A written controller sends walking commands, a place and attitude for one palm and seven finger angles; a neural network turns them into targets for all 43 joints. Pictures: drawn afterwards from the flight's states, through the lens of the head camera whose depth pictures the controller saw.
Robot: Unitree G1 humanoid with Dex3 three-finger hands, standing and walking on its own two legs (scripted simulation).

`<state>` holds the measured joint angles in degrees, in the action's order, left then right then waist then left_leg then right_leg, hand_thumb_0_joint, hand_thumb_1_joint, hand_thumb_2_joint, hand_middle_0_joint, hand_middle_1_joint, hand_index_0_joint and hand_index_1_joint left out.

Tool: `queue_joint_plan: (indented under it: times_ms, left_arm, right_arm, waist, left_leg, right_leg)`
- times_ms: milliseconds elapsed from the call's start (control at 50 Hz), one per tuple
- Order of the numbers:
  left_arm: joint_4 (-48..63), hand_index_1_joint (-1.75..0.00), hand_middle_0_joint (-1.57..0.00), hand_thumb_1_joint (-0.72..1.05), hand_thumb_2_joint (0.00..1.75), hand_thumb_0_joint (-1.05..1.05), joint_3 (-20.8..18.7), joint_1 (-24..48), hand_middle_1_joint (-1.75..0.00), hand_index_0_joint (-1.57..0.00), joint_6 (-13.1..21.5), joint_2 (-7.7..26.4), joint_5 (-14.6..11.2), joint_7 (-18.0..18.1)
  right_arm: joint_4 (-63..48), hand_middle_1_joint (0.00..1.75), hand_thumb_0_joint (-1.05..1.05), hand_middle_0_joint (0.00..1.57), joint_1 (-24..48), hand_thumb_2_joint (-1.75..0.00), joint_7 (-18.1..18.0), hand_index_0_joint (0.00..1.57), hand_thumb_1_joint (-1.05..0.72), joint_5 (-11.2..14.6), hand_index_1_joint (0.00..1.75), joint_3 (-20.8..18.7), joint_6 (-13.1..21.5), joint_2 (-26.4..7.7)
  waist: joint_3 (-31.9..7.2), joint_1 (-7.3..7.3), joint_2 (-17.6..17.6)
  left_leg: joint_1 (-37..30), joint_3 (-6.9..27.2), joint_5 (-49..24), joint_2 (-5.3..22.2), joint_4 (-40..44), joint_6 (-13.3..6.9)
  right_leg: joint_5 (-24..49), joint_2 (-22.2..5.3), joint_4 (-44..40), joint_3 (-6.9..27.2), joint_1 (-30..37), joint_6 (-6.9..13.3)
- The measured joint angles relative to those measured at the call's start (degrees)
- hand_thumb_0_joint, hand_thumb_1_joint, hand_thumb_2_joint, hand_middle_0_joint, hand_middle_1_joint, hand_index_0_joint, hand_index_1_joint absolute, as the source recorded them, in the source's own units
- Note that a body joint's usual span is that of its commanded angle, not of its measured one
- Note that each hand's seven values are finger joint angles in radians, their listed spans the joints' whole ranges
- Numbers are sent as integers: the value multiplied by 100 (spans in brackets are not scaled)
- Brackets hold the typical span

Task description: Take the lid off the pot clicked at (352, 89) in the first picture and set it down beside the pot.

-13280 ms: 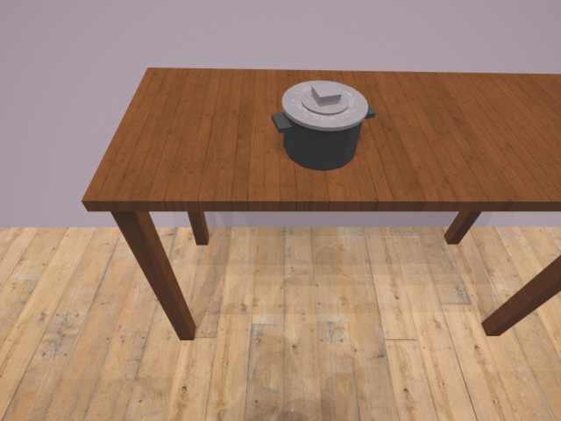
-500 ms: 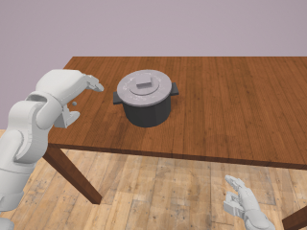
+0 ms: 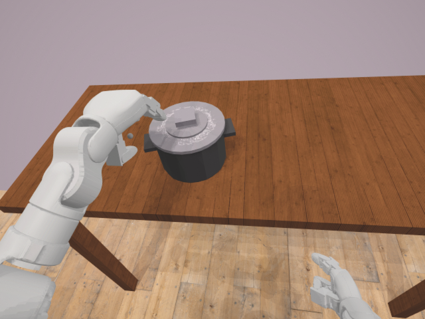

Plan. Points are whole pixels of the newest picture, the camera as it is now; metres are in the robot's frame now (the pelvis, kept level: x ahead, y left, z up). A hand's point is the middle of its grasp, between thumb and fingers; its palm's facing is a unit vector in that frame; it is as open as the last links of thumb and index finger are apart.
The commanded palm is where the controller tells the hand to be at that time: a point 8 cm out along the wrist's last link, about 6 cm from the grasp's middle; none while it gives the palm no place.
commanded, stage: move the open hand above the knob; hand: left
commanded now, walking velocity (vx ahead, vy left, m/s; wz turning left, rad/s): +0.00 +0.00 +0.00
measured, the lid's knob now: (185, 117) +0.48 +0.10 +0.13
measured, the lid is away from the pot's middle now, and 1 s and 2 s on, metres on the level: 0.00 0.00 0.00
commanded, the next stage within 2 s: none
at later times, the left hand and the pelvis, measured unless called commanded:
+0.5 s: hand (154, 106) +0.42 +0.13 +0.21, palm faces -0.08 -0.05 -1.00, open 10.0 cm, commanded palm +0.40 +0.14 +0.27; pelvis +0.01 -0.01 +0.00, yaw -1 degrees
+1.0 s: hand (178, 103) +0.45 +0.10 +0.19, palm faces -0.18 -0.04 -0.98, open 10.0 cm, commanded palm +0.43 +0.11 +0.27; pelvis +0.02 +0.00 +0.00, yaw -1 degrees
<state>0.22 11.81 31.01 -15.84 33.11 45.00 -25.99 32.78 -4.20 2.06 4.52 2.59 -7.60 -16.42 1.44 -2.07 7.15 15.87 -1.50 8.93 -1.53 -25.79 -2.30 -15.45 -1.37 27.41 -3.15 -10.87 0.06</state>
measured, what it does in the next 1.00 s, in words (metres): stands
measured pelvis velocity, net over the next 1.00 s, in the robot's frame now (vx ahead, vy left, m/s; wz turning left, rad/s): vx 0.02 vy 0.00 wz -0.01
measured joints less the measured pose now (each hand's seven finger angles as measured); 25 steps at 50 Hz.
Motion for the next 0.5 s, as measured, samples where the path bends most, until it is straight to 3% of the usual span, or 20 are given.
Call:
queue_joint_plan:
  times_ms: [80, 240, 400, 500]
  left_arm:
    - [-114, -8, -88, -35, 159, 0, 202, 284, -8, -87, 83, 80, 15, 7]
    - [-560, -8, -87, -35, 159, 0, 39, 604, -8, -87, -202, -167, 59, 91]
    - [-622, -8, -88, -35, 159, 0, 565, 860, -8, -87, -156, -244, 104, 34]
    - [-1228, -8, -88, -35, 159, 0, 406, 1311, -8, -88, -283, -328, 141, 183]
  right_arm:
    - [29, 30, 1, 19, 29, -90, -68, 19, -91, -33, 30, 7, 67, 17]
    - [38, 30, 1, 19, -79, -90, 66, 19, -91, 3, 30, -54, -60, -16]
    - [76, 30, 1, 19, -2, -90, -39, 19, -91, -6, 30, -37, -15, 20]
    - [151, 30, 1, 19, -38, -90, -20, 19, -91, -1, 30, -35, 2, 54]
  waist:
    - [94, 55, -47]
    - [-113, 69, -4]
    - [32, 119, -92]
    - [-92, 145, -104]
  left_leg:
    - [-44, -5, 8, 6, 11, 14]
    - [14, -34, 27, 21, 49, 31]
    - [-35, -19, 78, 20, -4, 35]
    - [18, -37, 58, 29, 50, 46]
  right_leg:
    - [-23, 6, 19, 7, 27, 21]
    - [-35, 20, -11, 40, -47, 28]
    - [-93, 20, 48, 28, 4, 41]
    - [-68, 30, 1, 48, -61, 46]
